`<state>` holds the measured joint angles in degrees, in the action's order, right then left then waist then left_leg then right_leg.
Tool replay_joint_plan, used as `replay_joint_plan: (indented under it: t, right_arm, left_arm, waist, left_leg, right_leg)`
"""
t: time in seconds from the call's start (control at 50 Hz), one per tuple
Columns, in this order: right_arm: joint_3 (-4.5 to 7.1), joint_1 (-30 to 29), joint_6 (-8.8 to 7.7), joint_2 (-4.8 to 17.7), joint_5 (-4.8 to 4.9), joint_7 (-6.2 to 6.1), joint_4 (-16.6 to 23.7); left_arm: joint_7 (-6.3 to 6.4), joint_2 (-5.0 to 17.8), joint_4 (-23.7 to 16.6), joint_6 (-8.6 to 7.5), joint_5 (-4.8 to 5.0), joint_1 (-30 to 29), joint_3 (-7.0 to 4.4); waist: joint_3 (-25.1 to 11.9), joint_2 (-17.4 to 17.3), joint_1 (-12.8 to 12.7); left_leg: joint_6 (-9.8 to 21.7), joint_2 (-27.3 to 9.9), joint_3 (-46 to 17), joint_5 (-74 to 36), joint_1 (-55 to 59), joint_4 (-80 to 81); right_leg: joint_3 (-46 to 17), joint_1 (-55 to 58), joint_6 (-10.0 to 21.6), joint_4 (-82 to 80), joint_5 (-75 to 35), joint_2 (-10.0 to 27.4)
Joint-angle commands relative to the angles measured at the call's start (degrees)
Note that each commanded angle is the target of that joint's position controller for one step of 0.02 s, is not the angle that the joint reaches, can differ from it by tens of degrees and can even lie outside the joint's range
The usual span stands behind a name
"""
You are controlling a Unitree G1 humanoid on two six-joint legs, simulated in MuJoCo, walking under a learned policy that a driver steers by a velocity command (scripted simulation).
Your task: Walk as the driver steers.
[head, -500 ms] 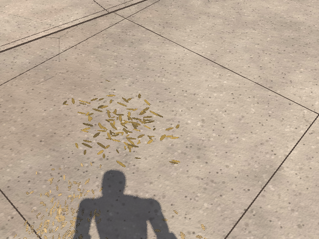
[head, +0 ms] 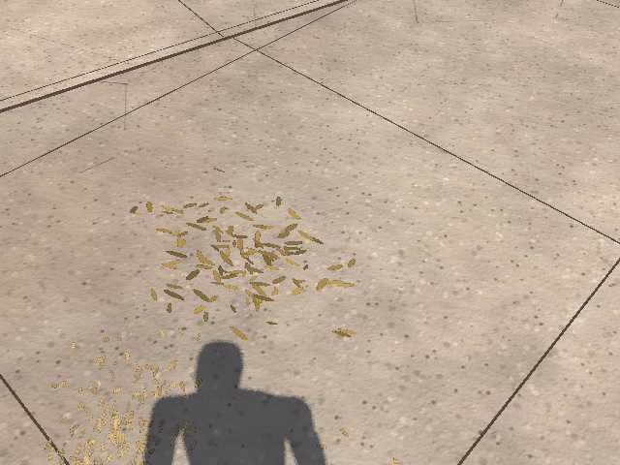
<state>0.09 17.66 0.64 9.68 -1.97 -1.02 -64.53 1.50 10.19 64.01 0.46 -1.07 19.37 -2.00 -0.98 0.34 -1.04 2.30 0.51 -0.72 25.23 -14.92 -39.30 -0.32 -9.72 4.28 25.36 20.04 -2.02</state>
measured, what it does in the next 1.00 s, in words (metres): walks ahead, turning right: right foot, then left foot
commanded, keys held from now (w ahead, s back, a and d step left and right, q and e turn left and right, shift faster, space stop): w+shift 0.38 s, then w+e+shift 0.26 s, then e+shift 0.10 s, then shift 0.26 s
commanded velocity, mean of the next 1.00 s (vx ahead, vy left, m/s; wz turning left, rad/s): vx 0.69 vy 0.00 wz -0.30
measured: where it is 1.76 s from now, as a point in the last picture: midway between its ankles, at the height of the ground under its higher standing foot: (372, 384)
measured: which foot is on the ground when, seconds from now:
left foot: down 0.00-0.62, up 0.64-0.98, down 1.00-1.00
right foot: down 0.00-0.14, up 0.16-0.58, down 0.60-1.00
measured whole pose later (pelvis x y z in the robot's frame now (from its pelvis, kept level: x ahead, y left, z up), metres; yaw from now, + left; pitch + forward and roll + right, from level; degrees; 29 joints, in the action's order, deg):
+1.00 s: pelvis +0.63 -0.04 -0.02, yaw -23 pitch -1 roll -1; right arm -0.3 2.6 -5.6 12.3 -2.2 -0.4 -44.1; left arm 1.0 13.8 55.1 -4.0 0.1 23.5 -3.4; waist 5.7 -2.8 -5.0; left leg 2.7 1.9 1.7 -12.0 -28.4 -26.5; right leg -4.5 1.0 5.8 31.2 21.4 -11.1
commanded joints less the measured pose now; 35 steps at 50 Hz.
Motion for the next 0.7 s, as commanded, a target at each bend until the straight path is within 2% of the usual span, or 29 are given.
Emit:
replay_joint_plan:
  t: [0.02,0.06,0.08,0.1,0.12,0.14,0.16,0.18,0.2,0.22,0.24,0.26,0.32,0.38,0.4,0.44,0.48,0.52,0.54,0.56,0.58,0.6,0.62,0.64,0.66,0.68,0.7]
  right_arm:
    - [1.23,-8.29,-3.01,4.37,-0.20,1.55,7.76]
    - [1.69,-3.35,-3.95,3.84,0.84,2.13,7.36]
    - [1.99,0.01,-3.99,3.53,1.21,2.01,6.68]
    - [2.18,5.77,-3.93,2.80,1.40,1.62,4.89]
    - [2.65,11.84,-3.87,3.17,1.43,0.98,2.43]
    - [3.21,17.95,-4.59,5.02,0.61,0.32,0.94]
    - [3.72,20.44,-5.25,9.58,-0.46,0.06,1.98]
    - [4.11,15.92,-4.74,11.26,-0.66,-0.20,2.66]
    - [3.97,8.55,-5.06,10.21,-0.23,0.07,5.31]
    - [3.83,5.79,-5.86,9.43,0.29,0.63,6.58]
    - [3.71,5.14,-6.44,8.87,0.50,0.81,7.21]
    - [3.41,6.20,-7.04,7.73,0.66,0.65,6.94]
    - [3.02,11.96,-7.77,5.95,0.90,0.72,4.92]
    - [2.70,14.99,-8.09,5.41,1.00,0.90,4.72]
    - [2.76,14.71,-8.25,5.88,0.89,0.86,4.85]
    - [2.75,15.36,-8.71,6.11,0.74,0.49,4.66]
    - [2.66,15.41,-8.96,6.47,0.66,0.22,4.20]
    - [2.66,15.46,-8.93,7.59,0.38,-0.17,4.05]
    - [2.97,15.76,-8.51,9.05,-0.07,-0.72,3.94]
    - [3.53,15.12,-7.83,11.03,-0.55,-1.24,4.22]
    - [4.26,13.99,-7.15,13.15,-0.69,-1.47,4.79]
    - [4.85,11.30,-6.93,14.43,-0.28,-1.31,5.81]
    - [3.74,9.76,-7.35,8.64,0.01,-0.21,8.10]
    - [3.18,8.33,-8.92,6.13,1.31,1.16,12.58]
    - [3.54,0.91,-9.88,9.52,1.50,0.81,15.73]
    - [3.37,-1.40,-10.47,10.03,1.26,0.65,16.86]
    - [3.19,-1.64,-10.31,9.23,0.78,0.47,16.79]
  left_arm:
    - [-0.31,9.31,-2.38,-1.65,-0.49,1.67,-2.43]
    - [-0.43,9.90,-4.89,-2.73,0.57,-4.84,-2.84]
    - [-0.48,10.34,-5.55,-2.91,0.82,-6.78,-3.13]
    - [-0.51,10.15,-6.07,-2.82,1.01,-8.69,-3.35]
    - [-0.58,9.04,-6.90,-2.78,0.54,-10.23,-3.32]
    - [-0.91,5.87,-8.59,-3.30,0.03,-12.32,-2.56]
    - [-1.42,0.23,-11.96,-4.25,-0.16,-14.43,-1.04]
    - [-2.39,1.21,-13.29,-4.61,-0.77,-12.61,-1.08]
    - [-3.23,3.61,-13.79,-4.88,-0.99,-14.18,-1.44]
    - [-3.97,5.24,-13.33,-5.18,-1.24,-14.12,-1.85]
    - [-4.40,5.67,-12.49,-5.06,-1.51,-12.49,-2.10]
    - [-4.86,6.01,-12.22,-4.58,-1.80,-12.29,-2.28]
    - [-5.08,4.57,-14.01,-3.12,-1.22,-16.85,-1.90]
    - [-5.08,4.23,-17.75,-2.85,-1.08,-25.67,-1.43]
    - [-5.22,3.73,-18.50,-2.88,-0.73,-27.30,-1.10]
    - [-5.53,2.98,-20.04,-2.94,-0.28,-30.58,-0.42]
    - [-5.48,2.94,-21.17,-3.03,-0.11,-31.58,-0.06]
    - [-4.80,4.02,-21.23,-3.12,-0.22,-29.41,-0.19]
    - [-4.44,5.42,-20.58,-3.20,-0.44,-25.76,-0.56]
    - [-4.18,7.22,-18.87,-3.35,-0.59,-18.23,-1.17]
    - [-3.84,9.54,-15.67,-3.46,-0.42,-6.96,-2.24]
    - [-3.46,12.19,-12.60,-3.49,-0.72,4.17,-3.72]
    - [-2.87,16.02,-11.37,-3.12,-1.17,7.16,-5.33]
    - [-3.20,18.74,-11.75,-2.57,-0.92,3.72,-6.02]
    - [-3.14,17.41,-11.87,-2.90,-0.50,1.49,-5.94]
    - [-2.85,14.58,-11.63,-3.44,-0.24,-0.01,-5.31]
    - [-2.49,12.45,-11.83,-3.88,-0.45,-2.32,-4.77]
  waist:
    - [7.70,4.78,-0.38]
    - [5.31,6.35,3.66]
    - [5.29,7.36,5.47]
    - [6.10,5.86,8.29]
    - [6.88,1.57,10.39]
    - [5.36,-8.15,12.60]
    - [3.34,-17.96,11.67]
    - [5.61,-14.63,7.41]
    - [9.32,-7.41,4.15]
    - [7.73,-2.96,3.00]
    - [5.68,-2.54,1.92]
    - [5.55,-3.02,1.76]
    - [8.19,-3.77,2.87]
    - [10.52,-3.31,4.53]
    - [11.01,-3.85,4.47]
    - [11.89,-4.58,5.10]
    - [11.84,-4.72,4.56]
    - [7.81,-6.76,2.57]
    - [4.46,-8.89,0.44]
    - [0.04,-10.72,-3.32]
    - [-5.32,-11.87,-8.06]
    - [-9.35,-10.29,-13.74]
    - [-11.56,-1.19,-11.05]
    - [-13.74,11.12,-5.77]
    - [-8.10,5.04,-5.85]
    - [-2.85,-1.54,-3.94]
    - [1.19,-6.98,-0.63]
  left_leg:
    - [0.32,-3.31,0.53,-1.97,-15.03,-8.97]
    - [1.27,-1.94,2.75,-2.38,-2.71,-0.10]
    - [1.65,-0.41,5.14,-2.65,4.33,5.11]
    - [1.74,1.10,8.47,-7.82,12.60,11.64]
    - [1.40,2.97,10.05,-7.82,20.69,15.22]
    - [1.86,-4.51,-1.31,-0.45,29.17,19.80]
    - [4.60,-19.80,-27.95,18.37,29.56,29.52]
    - [9.86,-25.36,-42.31,30.54,22.43,34.99]
    - [10.27,-24.48,-38.29,27.19,18.31,34.58]
    - [9.05,-20.58,-30.42,19.22,16.86,33.77]
    - [7.89,-17.56,-24.76,13.41,16.16,34.60]
    - [7.36,-15.41,-20.57,8.79,15.65,35.68]
    - [7.37,-11.72,-12.92,-1.93,16.19,37.07]
    - [8.26,-10.52,-8.51,-11.24,15.73,38.87]
    - [7.98,-10.27,-5.70,-14.63,16.09,39.66]
    - [7.10,-11.12,-1.01,-22.23,16.91,42.33]
    - [5.70,-11.99,4.16,-35.30,20.16,41.89]
    - [3.91,-12.82,8.83,-68.24,24.08,33.54]
    - [3.04,-13.60,10.19,-82.55,26.59,26.13]
    - [2.57,-14.19,11.00,-90.65,27.13,15.02]
    - [2.51,-14.71,10.94,-92.45,25.42,1.04]
    - [2.27,-13.53,11.13,-83.22,16.62,-16.10]
    - [1.34,-6.81,8.91,-37.95,-5.64,-36.44]
    - [-0.22,3.55,0.74,-2.09,-25.88,-51.55]
    - [1.29,-0.17,-5.47,-7.47,-32.06,-52.12]
    - [1.27,-2.18,-5.03,-10.24,-31.04,-48.64]
    - [0.44,-3.94,-4.54,-10.43,-27.36,-44.16]
  right_leg:
    - [-25.12,-1.99,9.07,-20.16,19.93,19.95]
    - [-15.40,-8.78,6.09,-19.02,14.02,14.67]
    - [-12.03,-12.98,5.74,-17.35,14.11,12.68]
    - [-9.26,-18.46,5.79,-13.05,16.48,10.98]
    - [-7.17,-24.99,5.61,-5.63,17.53,8.63]
    - [-2.15,-33.65,4.19,11.60,13.68,4.17]
    - [1.21,-41.86,2.59,31.08,9.62,-0.63]
    - [-3.62,-46.73,3.80,38.34,3.81,2.01]
    - [-3.91,-48.11,3.21,41.71,-3.58,6.06]
    - [-4.04,-45.33,2.11,40.63,-8.05,7.41]
    - [-3.02,-41.73,0.85,39.01,-9.57,7.84]
    - [-1.65,-40.22,-0.24,38.62,-11.01,7.97]
    - [1.62,-42.47,-1.29,37.16,-14.32,7.66]
    - [4.50,-42.38,-2.04,29.30,-16.84,6.68]
    - [5.31,-41.04,-1.79,25.36,-17.99,6.01]
    - [7.20,-37.16,-0.20,19.04,-19.67,4.96]
    - [9.23,-33.30,2.60,14.82,-19.12,3.41]
    - [13.05,-25.22,5.67,13.00,-16.37,-0.94]
    - [14.18,-20.97,6.88,13.65,-13.94,-3.29]
    - [14.18,-13.97,8.04,14.15,-11.13,-5.28]
    - [13.16,-3.72,9.31,13.19,-8.48,-6.65]
    - [8.96,10.51,10.81,7.83,-7.82,-4.94]
    - [-10.40,26.06,14.77,7.45,8.21,6.42]
    - [-45.26,32.84,22.49,-5.88,15.51,16.83]
    - [-45.58,29.91,20.69,-10.75,5.84,16.43]
    - [-38.26,22.20,19.15,-10.66,-9.06,15.75]
    - [-31.05,13.51,17.20,-10.15,-23.89,13.59]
